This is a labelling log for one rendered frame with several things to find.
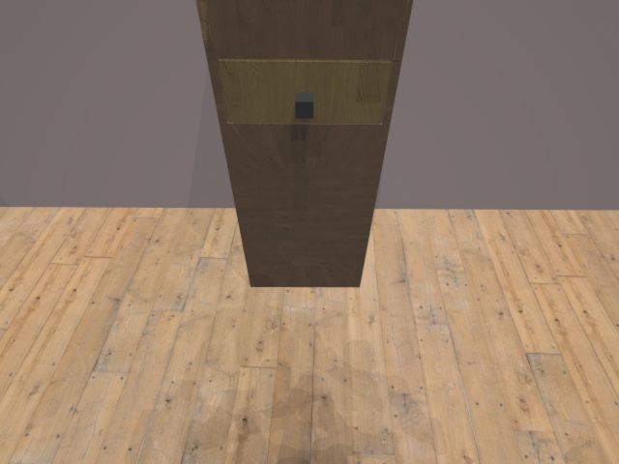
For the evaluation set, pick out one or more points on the cabinet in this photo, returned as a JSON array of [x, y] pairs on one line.
[[304, 193]]

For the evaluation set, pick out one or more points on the handle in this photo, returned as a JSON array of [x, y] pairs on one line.
[[304, 105]]

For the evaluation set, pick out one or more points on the drawer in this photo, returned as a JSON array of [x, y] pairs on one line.
[[344, 91]]

